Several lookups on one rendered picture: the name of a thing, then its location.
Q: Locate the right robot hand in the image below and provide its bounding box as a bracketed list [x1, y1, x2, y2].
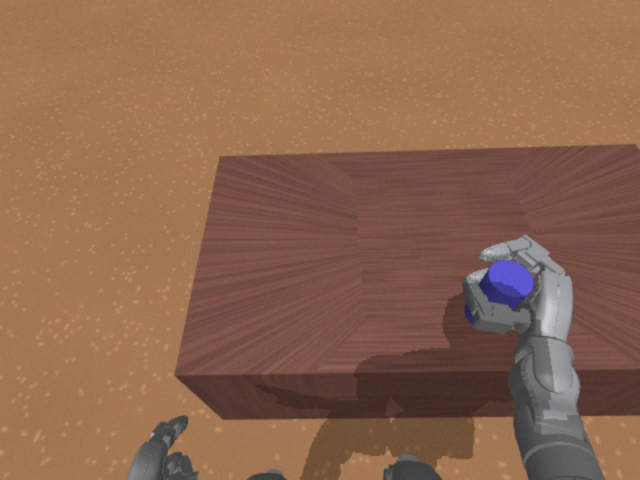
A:
[462, 234, 573, 343]

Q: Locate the left robot hand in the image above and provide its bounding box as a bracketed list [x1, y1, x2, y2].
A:
[126, 415, 198, 480]

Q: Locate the right robot arm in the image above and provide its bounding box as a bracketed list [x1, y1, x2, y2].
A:
[508, 335, 605, 480]

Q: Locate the can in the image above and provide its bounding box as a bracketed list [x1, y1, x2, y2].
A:
[465, 260, 534, 325]

